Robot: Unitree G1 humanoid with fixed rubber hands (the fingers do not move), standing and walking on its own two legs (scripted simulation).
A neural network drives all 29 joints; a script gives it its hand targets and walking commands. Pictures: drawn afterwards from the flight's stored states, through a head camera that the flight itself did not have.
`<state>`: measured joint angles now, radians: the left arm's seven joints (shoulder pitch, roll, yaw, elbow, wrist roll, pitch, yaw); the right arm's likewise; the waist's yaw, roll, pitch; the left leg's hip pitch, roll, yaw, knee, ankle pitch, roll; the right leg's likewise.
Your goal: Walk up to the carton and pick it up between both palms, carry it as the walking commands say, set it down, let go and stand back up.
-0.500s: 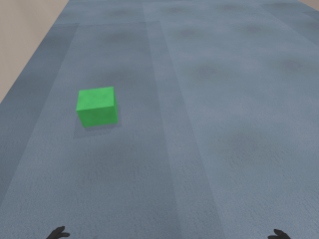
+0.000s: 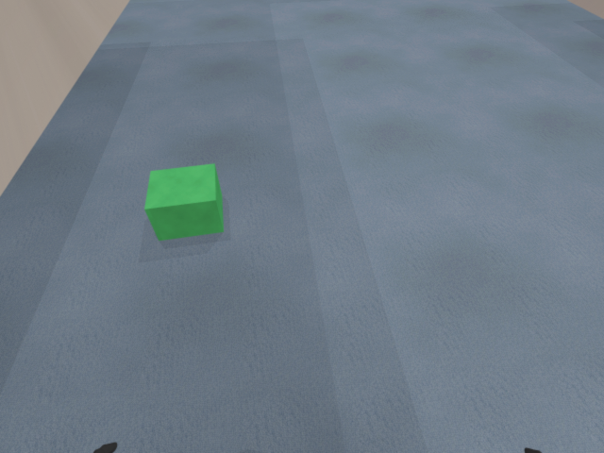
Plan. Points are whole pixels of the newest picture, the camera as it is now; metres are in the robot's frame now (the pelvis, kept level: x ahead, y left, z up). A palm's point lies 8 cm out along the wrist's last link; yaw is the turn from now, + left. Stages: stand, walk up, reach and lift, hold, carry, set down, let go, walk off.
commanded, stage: stand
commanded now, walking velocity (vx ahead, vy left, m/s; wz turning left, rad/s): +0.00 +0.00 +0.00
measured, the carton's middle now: (187, 201) +1.28 +0.58 -0.68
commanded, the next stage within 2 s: walk up in 0.52 s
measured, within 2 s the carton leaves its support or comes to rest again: neither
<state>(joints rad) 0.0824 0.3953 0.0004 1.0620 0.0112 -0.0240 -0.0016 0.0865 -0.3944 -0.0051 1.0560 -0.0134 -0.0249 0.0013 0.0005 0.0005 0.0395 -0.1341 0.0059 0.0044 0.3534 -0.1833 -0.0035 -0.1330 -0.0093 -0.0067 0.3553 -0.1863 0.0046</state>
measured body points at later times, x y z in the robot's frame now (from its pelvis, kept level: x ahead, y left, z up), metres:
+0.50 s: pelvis +0.01 +0.00 +0.00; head +0.01 +0.00 +0.45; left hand +0.11 +0.32 -0.11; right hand +0.12 -0.32 -0.11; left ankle +0.01 +0.12 -0.75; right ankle +0.01 -0.12 -0.75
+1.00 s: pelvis +0.06 +0.08 -0.01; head +0.08 +0.09 +0.44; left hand +0.01 +0.37 -0.15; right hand +0.25 -0.16 -0.13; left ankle +0.10 +0.25 -0.72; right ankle +0.01 -0.12 -0.75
